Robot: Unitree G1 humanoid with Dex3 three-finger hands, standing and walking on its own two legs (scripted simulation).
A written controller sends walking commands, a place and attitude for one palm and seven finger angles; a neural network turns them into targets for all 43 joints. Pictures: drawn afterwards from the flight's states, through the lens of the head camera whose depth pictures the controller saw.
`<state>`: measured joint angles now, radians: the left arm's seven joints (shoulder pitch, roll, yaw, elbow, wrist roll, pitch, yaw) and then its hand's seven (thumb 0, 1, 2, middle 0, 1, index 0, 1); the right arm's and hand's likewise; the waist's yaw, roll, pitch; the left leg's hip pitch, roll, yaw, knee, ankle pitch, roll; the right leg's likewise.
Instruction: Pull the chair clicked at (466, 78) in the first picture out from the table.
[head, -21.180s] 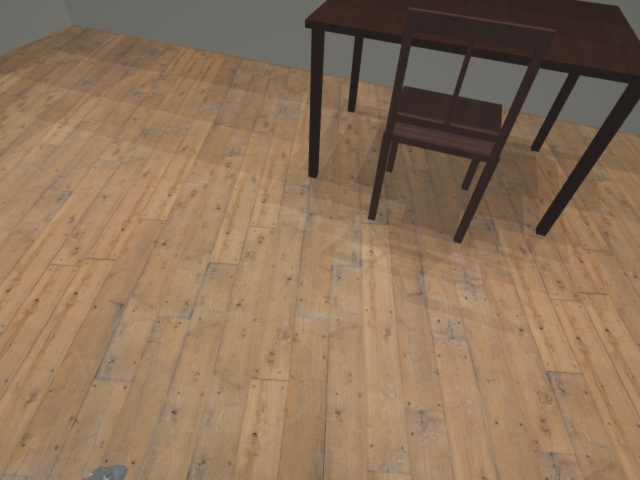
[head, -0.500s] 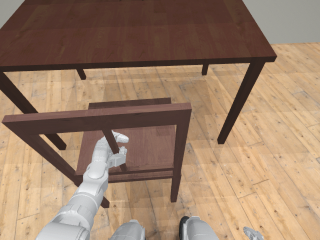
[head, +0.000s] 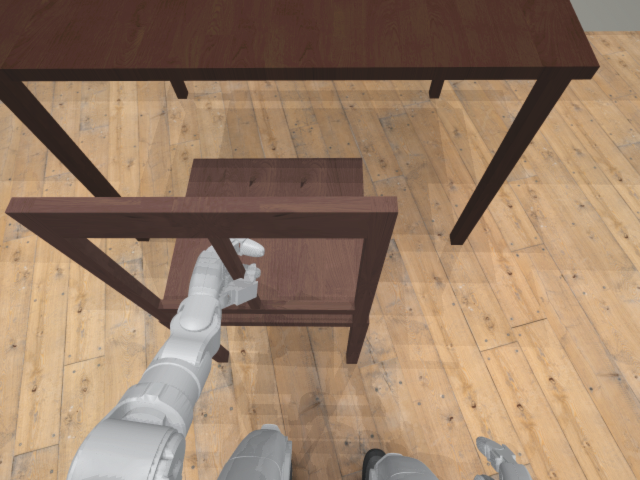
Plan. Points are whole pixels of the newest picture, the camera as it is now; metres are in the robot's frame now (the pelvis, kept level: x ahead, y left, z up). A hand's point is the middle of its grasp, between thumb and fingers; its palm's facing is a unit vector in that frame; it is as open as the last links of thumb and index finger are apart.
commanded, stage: step backward, pulling the chair out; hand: left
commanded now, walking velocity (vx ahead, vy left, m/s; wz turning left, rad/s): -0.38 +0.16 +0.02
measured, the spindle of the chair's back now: (239, 275) +0.38 +0.14 -0.09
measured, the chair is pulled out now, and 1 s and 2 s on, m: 0.22 0.42 0.63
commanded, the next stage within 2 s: stop walking, hand still on the chair in 1.24 s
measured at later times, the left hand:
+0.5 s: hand (239, 356) +0.26 +0.12 -0.07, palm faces -0.05 -0.98 -0.18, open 5.0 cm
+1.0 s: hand (223, 432) +0.17 +0.13 -0.07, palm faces +0.01 -0.97 -0.24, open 5.1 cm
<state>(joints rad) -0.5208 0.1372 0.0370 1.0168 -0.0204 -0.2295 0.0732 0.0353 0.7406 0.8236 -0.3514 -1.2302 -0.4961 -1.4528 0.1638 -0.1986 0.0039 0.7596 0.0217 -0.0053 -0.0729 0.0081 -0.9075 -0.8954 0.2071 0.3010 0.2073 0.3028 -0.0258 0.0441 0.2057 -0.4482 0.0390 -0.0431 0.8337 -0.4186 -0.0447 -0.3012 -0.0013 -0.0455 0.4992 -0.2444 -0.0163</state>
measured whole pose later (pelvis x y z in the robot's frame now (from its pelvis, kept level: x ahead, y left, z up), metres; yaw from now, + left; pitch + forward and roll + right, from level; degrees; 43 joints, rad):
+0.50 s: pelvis -0.08 +0.01 -0.01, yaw -1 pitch +0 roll +0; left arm -0.37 0.15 0.01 0.87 -0.02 -0.22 0.08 0.04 0.74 0.82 -0.38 -1.26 -0.50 -1.45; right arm 0.16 -0.19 0.00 0.70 0.02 0.03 -0.09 0.01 -0.91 -0.90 0.21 0.30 0.21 0.30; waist -0.05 0.03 0.19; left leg -0.49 0.05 -0.04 0.82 -0.40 -0.04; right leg -0.40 -0.01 -0.05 0.57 -0.18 -0.01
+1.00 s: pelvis -0.19 -0.02 +0.00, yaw -2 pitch +1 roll -3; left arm -0.48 0.21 0.08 0.99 -0.02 -0.24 0.07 0.02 0.70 0.80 -0.41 -1.26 -0.50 -1.45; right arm 0.16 -0.20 0.00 0.75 0.01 0.00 -0.06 0.01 -0.91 -0.90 0.21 0.30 0.21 0.30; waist -0.03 0.08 0.22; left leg -0.41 0.14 -0.03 0.65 -0.26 -0.06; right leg -0.27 0.02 -0.03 0.48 -0.23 0.02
